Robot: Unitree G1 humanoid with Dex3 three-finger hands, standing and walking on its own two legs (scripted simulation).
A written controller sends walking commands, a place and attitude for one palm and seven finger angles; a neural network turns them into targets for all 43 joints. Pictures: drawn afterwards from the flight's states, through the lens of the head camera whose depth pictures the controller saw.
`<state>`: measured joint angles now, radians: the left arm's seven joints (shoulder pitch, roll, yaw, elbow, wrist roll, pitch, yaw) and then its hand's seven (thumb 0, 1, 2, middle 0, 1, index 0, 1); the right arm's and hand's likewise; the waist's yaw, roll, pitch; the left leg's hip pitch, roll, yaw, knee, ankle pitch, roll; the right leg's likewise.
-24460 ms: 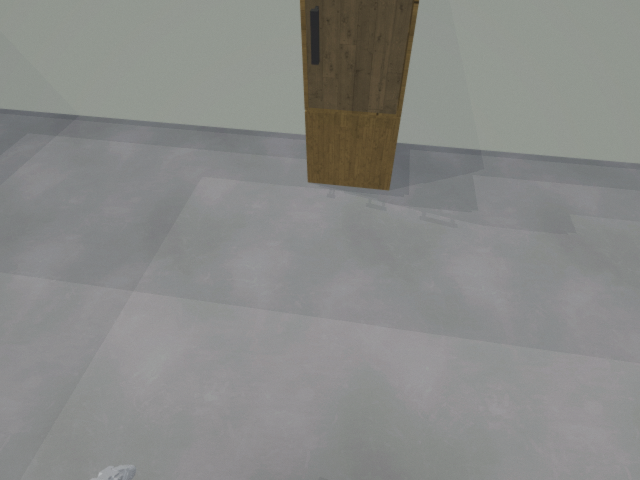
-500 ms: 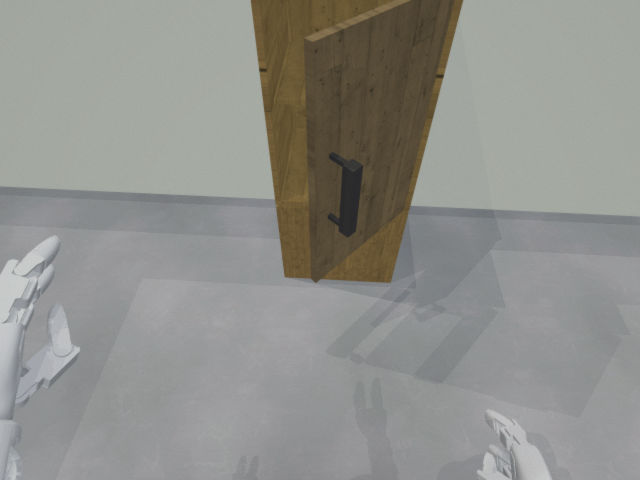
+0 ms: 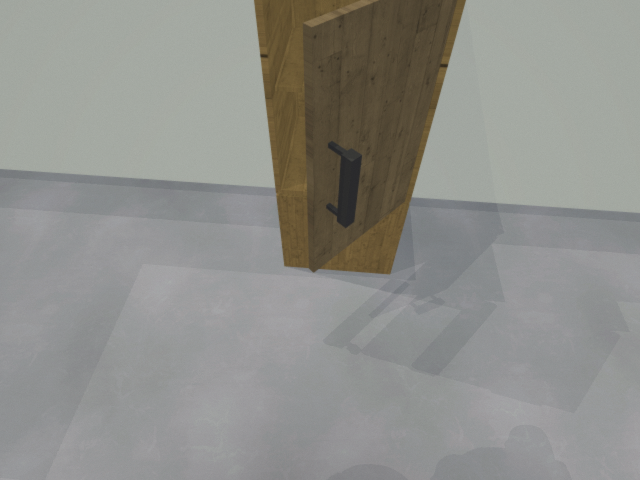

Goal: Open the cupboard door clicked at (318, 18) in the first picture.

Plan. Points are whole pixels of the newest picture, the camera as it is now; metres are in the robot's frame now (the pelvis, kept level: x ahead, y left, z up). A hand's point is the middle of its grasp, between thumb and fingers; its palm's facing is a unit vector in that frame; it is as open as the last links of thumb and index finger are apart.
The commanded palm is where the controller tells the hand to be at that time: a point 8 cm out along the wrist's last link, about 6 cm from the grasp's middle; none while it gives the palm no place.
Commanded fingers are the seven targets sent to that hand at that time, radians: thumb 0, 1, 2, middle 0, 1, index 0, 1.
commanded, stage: let the arm hang, fingers relaxed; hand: left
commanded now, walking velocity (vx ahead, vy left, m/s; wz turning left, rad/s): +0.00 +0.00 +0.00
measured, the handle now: (340, 185) +0.63 +0.01 -0.05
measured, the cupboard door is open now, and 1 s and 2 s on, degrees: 48 48 48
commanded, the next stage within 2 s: look to check the result in 0.56 s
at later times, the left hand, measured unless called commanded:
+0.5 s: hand out of the picture +0.03 +0.17 -0.17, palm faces +0.03 -0.98 -0.20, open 7.3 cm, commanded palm none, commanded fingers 0.00 0.90 0.90 -0.20 -0.30 -0.20 -0.30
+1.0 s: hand out of the picture +0.02 +0.17 -0.17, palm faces +0.04 -0.98 -0.20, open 7.3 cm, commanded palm none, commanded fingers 0.00 0.90 0.90 -0.20 -0.30 -0.20 -0.30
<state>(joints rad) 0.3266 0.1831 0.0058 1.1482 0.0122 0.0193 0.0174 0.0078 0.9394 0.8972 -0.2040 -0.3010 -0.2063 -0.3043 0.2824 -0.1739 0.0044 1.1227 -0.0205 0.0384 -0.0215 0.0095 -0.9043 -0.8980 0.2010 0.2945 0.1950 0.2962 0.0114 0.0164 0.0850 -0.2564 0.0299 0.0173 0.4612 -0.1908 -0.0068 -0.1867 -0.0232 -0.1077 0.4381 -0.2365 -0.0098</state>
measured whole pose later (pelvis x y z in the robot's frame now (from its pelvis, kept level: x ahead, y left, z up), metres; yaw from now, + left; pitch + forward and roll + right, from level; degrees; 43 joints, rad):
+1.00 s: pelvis +0.03 +0.00 +0.00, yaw +0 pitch -1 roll +0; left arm 0.26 0.14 0.02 1.15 0.01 -0.01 0.03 0.00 0.91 0.90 -0.20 -0.30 -0.20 -0.30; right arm 0.24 -0.15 0.00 1.14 -0.02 0.01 -0.04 0.01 -0.91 -0.90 0.20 0.29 0.20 0.30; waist 0.00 0.01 0.06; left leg -0.19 0.02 0.03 0.41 -0.21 -0.01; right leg -0.13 -0.03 -0.10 0.40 -0.26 -0.01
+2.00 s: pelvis +0.03 -0.03 +0.00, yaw -20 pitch +3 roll +2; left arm 0.25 0.18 0.08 0.95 0.03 0.03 0.01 0.00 0.91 0.90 -0.20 -0.30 -0.21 -0.30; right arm 0.05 -0.23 -0.06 0.91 -0.01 0.05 -0.04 0.01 -0.90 -0.90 0.20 0.29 0.19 0.30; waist 0.05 0.01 0.10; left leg -0.44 0.03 -0.03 0.97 -0.43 -0.06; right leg -0.26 0.10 0.14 0.47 -0.23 -0.07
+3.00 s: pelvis +0.09 -0.06 +0.00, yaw -57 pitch +2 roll -2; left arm 0.15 0.23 0.09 0.90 0.04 0.04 -0.06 0.01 0.91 0.90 -0.20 -0.30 -0.20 -0.30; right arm 0.34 -0.18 -0.01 0.93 -0.04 -0.03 -0.03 0.01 -0.90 -0.90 0.20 0.29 0.20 0.30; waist 0.00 -0.02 0.06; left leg -0.19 0.10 0.14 0.45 -0.29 -0.01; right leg -0.55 -0.02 -0.03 1.10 -0.34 0.02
